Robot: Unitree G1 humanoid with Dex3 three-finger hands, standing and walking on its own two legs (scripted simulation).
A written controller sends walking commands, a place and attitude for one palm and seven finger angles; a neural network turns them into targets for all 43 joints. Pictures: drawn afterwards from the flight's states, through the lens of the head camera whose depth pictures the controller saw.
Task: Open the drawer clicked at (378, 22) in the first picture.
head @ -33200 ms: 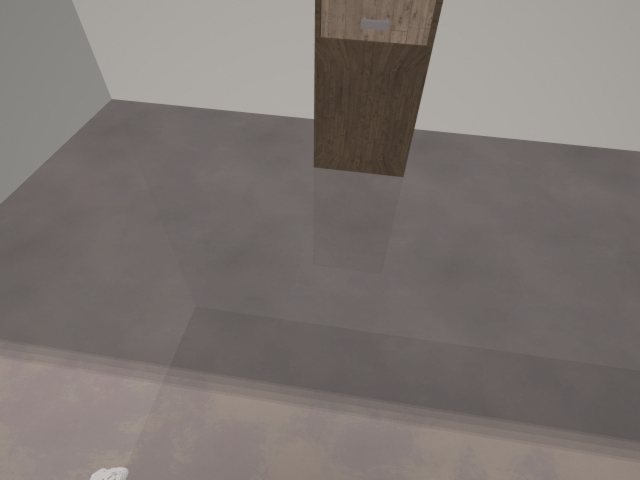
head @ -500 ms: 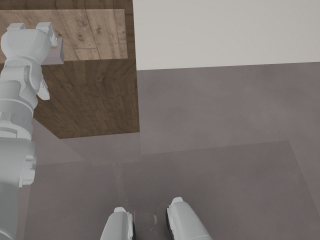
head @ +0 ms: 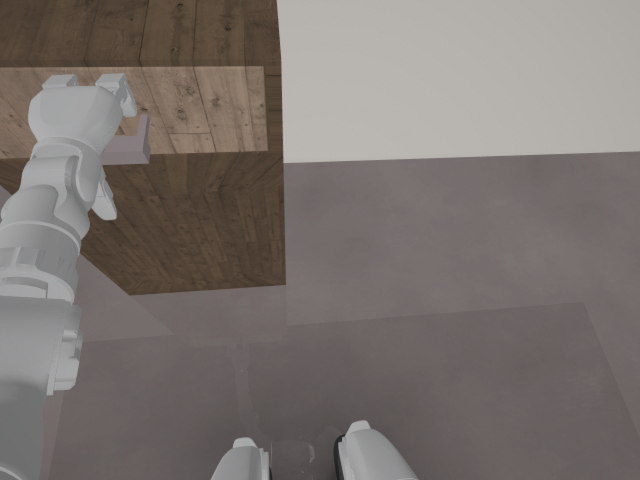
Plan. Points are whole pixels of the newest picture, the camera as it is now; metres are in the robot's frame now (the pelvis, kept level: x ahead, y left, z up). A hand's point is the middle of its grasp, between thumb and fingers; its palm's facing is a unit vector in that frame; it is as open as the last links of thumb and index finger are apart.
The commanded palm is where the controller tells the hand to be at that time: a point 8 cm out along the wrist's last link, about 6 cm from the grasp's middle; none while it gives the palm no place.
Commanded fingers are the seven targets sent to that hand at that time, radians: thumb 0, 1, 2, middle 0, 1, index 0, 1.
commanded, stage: lift the hand off the handle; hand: left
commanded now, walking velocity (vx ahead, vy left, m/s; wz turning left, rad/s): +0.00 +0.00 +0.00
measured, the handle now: (109, 137) +0.57 +0.24 +0.02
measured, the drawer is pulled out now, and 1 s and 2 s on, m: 0.00 0.00 0.00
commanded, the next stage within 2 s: draw the hand back to the body in 0.94 s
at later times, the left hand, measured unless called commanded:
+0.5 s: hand (74, 113) +0.53 +0.24 +0.10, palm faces -0.06 -0.01 -1.00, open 13.4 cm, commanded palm +0.52 +0.23 +0.17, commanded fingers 0.00 -0.50 0.30 -0.30 -1.20 -0.30 -1.20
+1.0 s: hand (46, 62) +0.53 +0.23 +0.17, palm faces -0.06 +0.00 -1.00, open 13.8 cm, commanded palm +0.51 +0.24 +0.22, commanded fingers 0.00 -0.50 0.30 -0.30 -1.20 -0.30 -1.20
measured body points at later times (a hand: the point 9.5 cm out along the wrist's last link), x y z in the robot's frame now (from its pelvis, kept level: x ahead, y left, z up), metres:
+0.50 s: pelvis +0.03 +0.00 +0.03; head +0.13 +0.00 +0.47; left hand +0.53 +0.23 +0.15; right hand +0.05 -0.27 -0.10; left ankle +0.00 +0.11 -0.68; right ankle +0.02 -0.13 -0.68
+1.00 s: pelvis +0.03 +0.00 +0.04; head +0.10 -0.01 +0.48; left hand +0.53 +0.23 +0.22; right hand +0.06 -0.28 -0.09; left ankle +0.00 +0.11 -0.68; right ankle +0.02 -0.13 -0.68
